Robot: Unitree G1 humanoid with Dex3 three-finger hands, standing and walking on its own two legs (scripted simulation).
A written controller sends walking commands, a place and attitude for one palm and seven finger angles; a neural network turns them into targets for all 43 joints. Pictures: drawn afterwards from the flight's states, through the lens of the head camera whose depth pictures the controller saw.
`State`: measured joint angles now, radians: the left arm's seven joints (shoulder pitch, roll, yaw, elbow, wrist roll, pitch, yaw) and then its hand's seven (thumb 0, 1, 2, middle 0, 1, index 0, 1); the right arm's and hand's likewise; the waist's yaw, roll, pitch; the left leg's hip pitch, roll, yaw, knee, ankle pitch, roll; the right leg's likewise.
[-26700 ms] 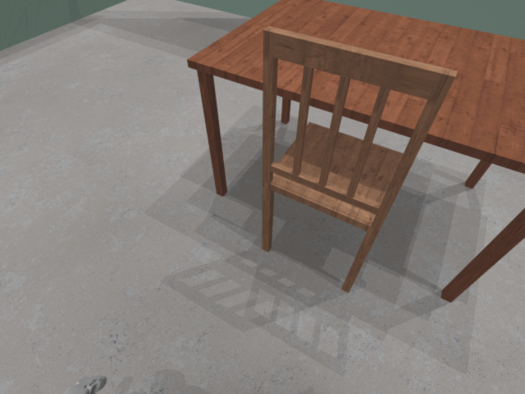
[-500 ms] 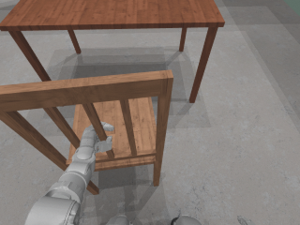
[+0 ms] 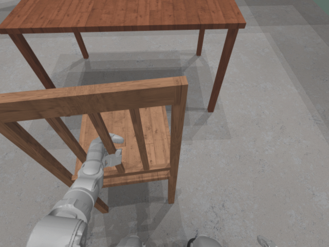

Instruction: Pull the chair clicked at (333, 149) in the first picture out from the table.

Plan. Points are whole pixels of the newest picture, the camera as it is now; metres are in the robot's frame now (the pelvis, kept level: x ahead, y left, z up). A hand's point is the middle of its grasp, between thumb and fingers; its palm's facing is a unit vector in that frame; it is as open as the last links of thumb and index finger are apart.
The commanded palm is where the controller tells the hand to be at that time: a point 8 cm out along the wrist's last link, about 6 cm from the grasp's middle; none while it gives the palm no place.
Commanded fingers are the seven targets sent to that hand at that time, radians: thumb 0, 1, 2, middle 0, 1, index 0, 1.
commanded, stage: stop walking, hand still on the chair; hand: left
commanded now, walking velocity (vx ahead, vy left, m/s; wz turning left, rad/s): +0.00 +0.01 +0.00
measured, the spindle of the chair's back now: (110, 147) +0.37 +0.18 -0.05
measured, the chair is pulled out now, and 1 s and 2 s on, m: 0.52 0.53 0.53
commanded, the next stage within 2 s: open the thumb and straighten the fingers in 0.90 s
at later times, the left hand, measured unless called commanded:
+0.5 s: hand (117, 158) +0.34 +0.15 -0.05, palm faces +0.07 -0.97 -0.21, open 5.5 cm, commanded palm +0.32 +0.20 -0.03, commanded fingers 0.00 0.90 0.90 -0.50 -1.45 -0.50 -1.45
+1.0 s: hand (117, 158) +0.34 +0.15 -0.05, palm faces +0.04 -0.98 -0.21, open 5.4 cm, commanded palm +0.32 +0.20 -0.03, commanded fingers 0.00 0.78 0.84 -0.50 -1.45 -0.50 -1.45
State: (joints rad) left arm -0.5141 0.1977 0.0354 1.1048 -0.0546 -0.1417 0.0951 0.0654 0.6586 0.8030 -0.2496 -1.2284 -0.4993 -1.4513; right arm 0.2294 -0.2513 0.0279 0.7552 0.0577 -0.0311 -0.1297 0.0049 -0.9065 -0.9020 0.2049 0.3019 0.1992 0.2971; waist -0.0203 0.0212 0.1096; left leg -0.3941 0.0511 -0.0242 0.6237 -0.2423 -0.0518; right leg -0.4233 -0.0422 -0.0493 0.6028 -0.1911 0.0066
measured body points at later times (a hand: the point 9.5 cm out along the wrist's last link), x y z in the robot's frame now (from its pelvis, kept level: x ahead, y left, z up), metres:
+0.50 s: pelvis +0.05 +0.00 +0.01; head +0.08 -0.01 +0.46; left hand +0.34 +0.20 -0.03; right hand +0.17 -0.25 -0.10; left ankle +0.05 +0.15 -0.72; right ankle +0.08 -0.13 -0.72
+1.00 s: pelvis +0.07 +0.01 +0.02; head +0.09 +0.00 +0.47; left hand +0.34 +0.21 -0.03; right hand +0.19 -0.24 -0.10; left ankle +0.05 +0.15 -0.72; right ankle +0.08 -0.13 -0.72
